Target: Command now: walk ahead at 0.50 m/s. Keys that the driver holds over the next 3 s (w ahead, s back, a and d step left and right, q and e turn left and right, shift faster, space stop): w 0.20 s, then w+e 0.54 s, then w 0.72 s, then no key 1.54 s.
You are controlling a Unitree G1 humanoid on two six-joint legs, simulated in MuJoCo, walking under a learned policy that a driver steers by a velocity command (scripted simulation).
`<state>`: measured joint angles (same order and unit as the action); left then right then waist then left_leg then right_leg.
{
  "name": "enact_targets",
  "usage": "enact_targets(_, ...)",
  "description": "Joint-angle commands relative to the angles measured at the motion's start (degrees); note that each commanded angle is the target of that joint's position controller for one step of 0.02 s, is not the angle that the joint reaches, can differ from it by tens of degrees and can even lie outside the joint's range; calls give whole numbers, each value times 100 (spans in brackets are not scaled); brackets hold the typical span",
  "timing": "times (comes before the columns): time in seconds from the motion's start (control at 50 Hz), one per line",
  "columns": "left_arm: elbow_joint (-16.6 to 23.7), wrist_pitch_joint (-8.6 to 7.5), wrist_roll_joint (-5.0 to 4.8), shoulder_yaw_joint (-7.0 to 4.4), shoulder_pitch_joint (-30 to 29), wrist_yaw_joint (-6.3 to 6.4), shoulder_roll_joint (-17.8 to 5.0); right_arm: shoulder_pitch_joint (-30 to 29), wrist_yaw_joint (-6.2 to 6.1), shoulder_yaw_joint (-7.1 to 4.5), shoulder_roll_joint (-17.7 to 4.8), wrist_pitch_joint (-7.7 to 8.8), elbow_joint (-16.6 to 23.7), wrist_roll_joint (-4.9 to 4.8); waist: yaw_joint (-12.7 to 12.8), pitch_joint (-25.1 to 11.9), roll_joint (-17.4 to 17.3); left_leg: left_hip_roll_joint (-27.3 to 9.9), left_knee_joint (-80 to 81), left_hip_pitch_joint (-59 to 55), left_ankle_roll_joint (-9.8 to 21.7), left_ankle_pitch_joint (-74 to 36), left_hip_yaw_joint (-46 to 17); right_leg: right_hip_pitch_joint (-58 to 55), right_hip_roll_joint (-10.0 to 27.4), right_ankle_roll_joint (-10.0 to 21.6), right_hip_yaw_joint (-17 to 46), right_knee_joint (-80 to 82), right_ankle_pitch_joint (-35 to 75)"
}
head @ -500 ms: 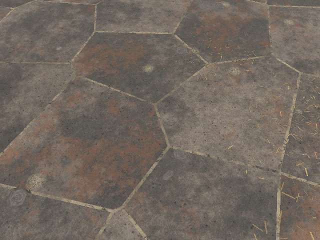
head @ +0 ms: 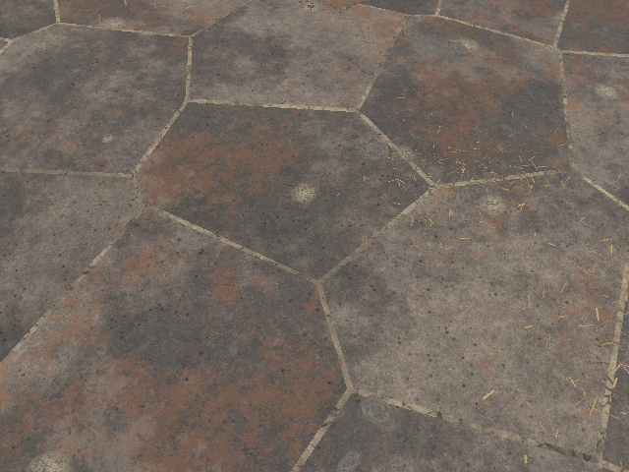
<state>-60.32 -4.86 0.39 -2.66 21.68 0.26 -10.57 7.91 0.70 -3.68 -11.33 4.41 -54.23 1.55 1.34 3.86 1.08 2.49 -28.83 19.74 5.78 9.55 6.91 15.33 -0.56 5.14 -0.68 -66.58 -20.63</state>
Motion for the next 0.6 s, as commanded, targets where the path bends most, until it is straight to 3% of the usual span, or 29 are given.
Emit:
enact_targets(0.02, 342, 30, 144, -96, 119, -56, -313, 731, -41, -14, -219, 89, -143, -61, -25, -258, -302, -1623, 1854, -1231, 650, -498, -1974, 1480, 548, -10, 333, -147, 443)
enact_targets(0.08, 386, 198, 196, -93, 51, -139, -178, 1168, -78, -13, -384, 199, -328, -84, 96, -201, -371, -1462, 1993, -1066, 637, -1159, -1533, 1460, 579, -157, 160, 224, 607)
enact_targets(0.12, 574, 255, 196, -95, -450, -170, -238, 1357, -80, -28, -527, 212, -366, -84, 50, -41, -381, -1412, 2166, -1106, 644, -1127, -1369, 1865, 681, -259, 58, 582, 983)
enact_targets(0.2, 937, 258, 130, -62, -1483, -198, -287, 1751, -71, 25, -481, 187, -422, -88, -181, 168, -412, -1253, 2275, -1402, 552, -1509, -1083, 2275, 711, -403, -140, 1745, 1715)
enact_targets(0.26, 1076, 242, 70, 9, -1943, -213, -194, 2011, -96, 27, -526, 210, -488, -64, -325, 184, -487, -1266, 2276, -1754, 438, -1870, -698, 2140, 546, -318, -298, 2510, 2081)
enact_targets(0.34, 1273, 203, 77, 18, -2366, -222, -243, 2262, -178, 34, -504, 204, -616, -3, -416, 325, -490, -1524, 2086, -2453, 395, -2376, -339, 2151, 362, -37, -379, 3065, 1892)
enact_targets(0.4, 1255, 156, 114, -46, -2079, -198, -330, 2072, -252, 0, -654, 185, -605, 14, -182, 110, -565, -1635, 1266, -2792, 273, -4369, -6, 1502, 7, 291, -660, 3326, 1257)
enact_targets(0.44, 940, 109, 139, -174, -1005, -153, -515, 1917, -271, -46, -824, 109, -555, 18, 272, -522, -597, -1574, -372, -2768, 170, -5372, 218, 328, -422, 562, -866, 3624, 994)
enact_targets(0.46, 687, 76, 217, -291, -138, -128, -757, 1821, -265, -46, -854, 86, -450, -21, 650, -973, -477, -1465, -1664, -1964, 34, -4544, 341, -952, -234, 791, -446, 3877, 1119)
enact_targets(0.48, 665, 84, 297, -481, 583, -61, -1381, 1833, -195, 21, -572, 110, -114, -185, 804, -1674, 417, -916, -3875, -128, -224, -2166, 548, -2593, 1250, 1443, 1775, 4053, 760)
enact_targets(0.5, 673, 172, 152, -519, 348, -100, -1566, 1821, -113, -22, -586, 161, 80, -181, 447, -2031, 1013, 168, -5295, 1413, -348, 1978, -296, -3254, 2173, 2026, 4341, 4937, 1307)
enact_targets(0.52, 706, 218, 24, -488, -66, -113, -1465, 1268, -80, -44, -708, 190, 236, -79, 317, -1370, 321, -321, -5342, 2016, -261, 1492, -943, -2789, 1923, 1821, 3580, 5001, 1051)
enact_targets(0.54, 759, 214, 12, -414, -384, -102, -1160, 957, -58, -21, -676, 255, 345, -96, 218, -763, 7, -547, -4973, 2057, -265, 1013, -910, -2022, 1765, 1606, 2915, 5151, 1280)
enact_targets(0.56, 784, 200, 18, -346, -606, -88, -912, 921, -66, -30, -626, 257, 343, -73, -12, -386, -295, -725, -4444, 1797, -298, 795, -906, -1360, 1480, 1348, 2453, 5306, 1715)
enact_targets(0.6, 779, 127, -37, -264, -692, -31, -719, 1025, -56, -18, -514, 54, 387, 100, -298, -308, -145, -871, -3846, 1222, -483, 732, -916, -660, 1046, 1119, 1836, 5425, 2349)
